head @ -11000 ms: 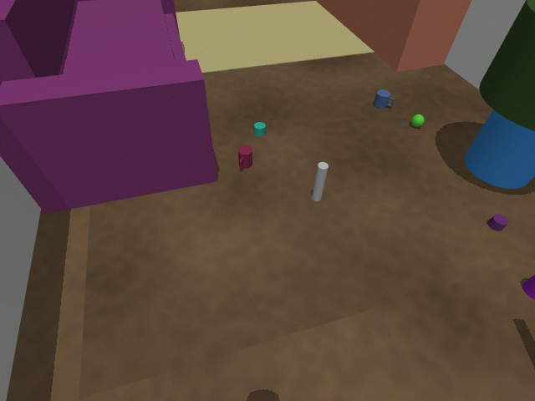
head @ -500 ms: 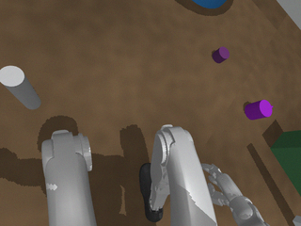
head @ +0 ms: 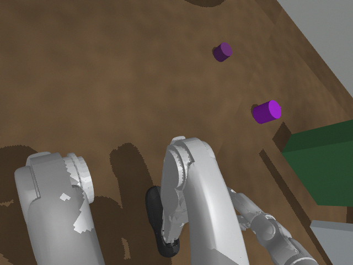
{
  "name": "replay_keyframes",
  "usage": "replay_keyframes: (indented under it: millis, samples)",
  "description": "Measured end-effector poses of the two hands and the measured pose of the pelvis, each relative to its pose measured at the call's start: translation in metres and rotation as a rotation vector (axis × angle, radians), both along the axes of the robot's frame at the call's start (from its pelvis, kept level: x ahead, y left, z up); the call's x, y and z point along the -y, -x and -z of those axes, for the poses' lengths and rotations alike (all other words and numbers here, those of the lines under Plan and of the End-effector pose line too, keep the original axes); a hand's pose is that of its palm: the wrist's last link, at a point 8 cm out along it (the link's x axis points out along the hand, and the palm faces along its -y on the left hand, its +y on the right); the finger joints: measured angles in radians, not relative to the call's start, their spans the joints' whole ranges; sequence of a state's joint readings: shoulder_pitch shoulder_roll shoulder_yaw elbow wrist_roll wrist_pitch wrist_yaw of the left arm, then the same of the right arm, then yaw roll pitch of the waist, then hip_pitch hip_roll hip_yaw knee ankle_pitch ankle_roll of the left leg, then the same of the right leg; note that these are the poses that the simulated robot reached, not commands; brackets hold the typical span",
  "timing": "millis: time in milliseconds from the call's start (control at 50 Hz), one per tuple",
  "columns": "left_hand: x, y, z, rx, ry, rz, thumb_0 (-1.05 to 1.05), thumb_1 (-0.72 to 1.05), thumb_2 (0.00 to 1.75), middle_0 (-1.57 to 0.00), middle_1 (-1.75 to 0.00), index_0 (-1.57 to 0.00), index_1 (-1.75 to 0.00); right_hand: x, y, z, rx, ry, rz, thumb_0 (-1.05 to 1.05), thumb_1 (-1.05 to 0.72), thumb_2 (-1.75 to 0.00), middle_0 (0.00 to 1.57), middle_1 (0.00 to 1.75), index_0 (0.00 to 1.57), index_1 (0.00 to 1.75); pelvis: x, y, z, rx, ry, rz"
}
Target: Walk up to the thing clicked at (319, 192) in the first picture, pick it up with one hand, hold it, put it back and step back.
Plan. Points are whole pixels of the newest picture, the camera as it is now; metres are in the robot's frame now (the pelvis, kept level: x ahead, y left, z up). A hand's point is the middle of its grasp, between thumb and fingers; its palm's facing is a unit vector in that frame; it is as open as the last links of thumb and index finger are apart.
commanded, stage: close in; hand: left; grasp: from the side
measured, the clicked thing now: out of the picture +0.43 +0.31 -0.17
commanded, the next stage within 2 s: rest palm in 0.42 s
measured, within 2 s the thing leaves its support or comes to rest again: leaves its support in 1.76 s
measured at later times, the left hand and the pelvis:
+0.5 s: hand out of the picture +0.40 +0.30 -0.15, palm faces +0.30 -0.95 +0.02, open 17.4 cm; pelvis +0.00 +0.00 +0.00, yaw -1 degrees
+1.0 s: hand out of the picture +0.42 +0.29 -0.16, palm faces +0.34 -0.94 +0.01, open 11.3 cm; pelvis -0.01 +0.01 +0.00, yaw -2 degrees
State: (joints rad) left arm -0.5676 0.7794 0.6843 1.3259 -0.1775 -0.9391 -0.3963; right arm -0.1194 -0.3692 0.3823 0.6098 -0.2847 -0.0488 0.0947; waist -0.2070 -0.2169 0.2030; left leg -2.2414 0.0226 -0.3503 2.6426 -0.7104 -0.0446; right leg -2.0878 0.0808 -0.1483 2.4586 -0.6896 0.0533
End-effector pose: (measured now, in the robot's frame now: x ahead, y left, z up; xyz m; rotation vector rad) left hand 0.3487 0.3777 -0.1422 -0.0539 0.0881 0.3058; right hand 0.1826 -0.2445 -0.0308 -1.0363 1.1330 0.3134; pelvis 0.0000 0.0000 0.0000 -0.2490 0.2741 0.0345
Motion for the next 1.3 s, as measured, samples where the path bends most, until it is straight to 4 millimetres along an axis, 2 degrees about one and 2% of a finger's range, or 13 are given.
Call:
replay_keyframes:
  millis: [160, 320, 560, 680, 820, 1140, 1300]
  samples:
    - [0.015, -0.002, 0.000, 0.015, -0.033, 0.036, -0.01, -0.60, 0.01, -0.07, -0.07, -0.07, -0.07, -0.002, 0.003, 0.000, -0.025, 0.006, -0.011, 0.00, -0.93, -0.91, 0.21, 0.30, 0.21, 0.30, -0.003, 0.002, 0.002, 0.016, 0.010, 0.000]
    - [0.031, -0.007, 0.008, 0.027, -0.010, 0.011, -0.01, -0.59, 0.03, -0.06, -0.06, -0.06, -0.06, -0.007, 0.006, -0.001, -0.035, 0.014, -0.023, 0.00, -0.93, -0.91, 0.21, 0.30, 0.21, 0.30, -0.003, 0.003, 0.003, 0.032, 0.018, 0.006]
    - [0.037, -0.013, 0.012, 0.040, -0.035, -0.001, -0.01, -0.50, 0.09, -0.06, -0.07, -0.05, -0.07, -0.008, 0.013, 0.000, -0.075, 0.037, -0.022, 0.00, -0.91, -0.91, 0.21, 0.30, 0.21, 0.30, -0.005, 0.004, 0.004, 0.042, 0.029, 0.011]
    - [0.042, -0.015, 0.014, 0.036, -0.032, -0.012, -0.01, -0.43, 0.14, -0.11, -0.10, -0.10, -0.10, -0.008, 0.016, 0.000, -0.086, 0.040, -0.024, 0.00, -0.91, -0.90, 0.21, 0.30, 0.21, 0.30, -0.005, 0.005, 0.004, 0.045, 0.031, 0.013]
    - [0.045, -0.023, 0.016, 0.045, -0.036, -0.031, -0.01, -0.24, 0.27, -0.25, -0.22, -0.24, -0.23, -0.008, 0.018, -0.002, -0.092, 0.052, -0.024, 0.00, -0.89, -0.90, 0.21, 0.30, 0.20, 0.30, -0.006, 0.006, 0.004, 0.050, 0.037, 0.020]
    - [0.042, -0.034, 0.016, 0.042, -0.052, -0.046, 0.00, 0.34, 0.62, -0.61, -0.56, -0.60, -0.57, -0.008, 0.026, -0.005, -0.124, 0.073, -0.002, -0.01, -0.87, -0.89, 0.21, 0.30, 0.20, 0.30, -0.007, 0.005, 0.000, 0.041, 0.047, 0.026]
    - [0.041, -0.038, 0.016, 0.034, -0.058, -0.052, -0.01, 0.27, 0.72, -0.72, -0.79, -0.78, -0.79, -0.007, 0.026, -0.004, -0.128, 0.075, 0.000, -0.01, -0.86, -0.89, 0.21, 0.30, 0.20, 0.30, -0.007, 0.005, 0.000, 0.040, 0.047, 0.028]
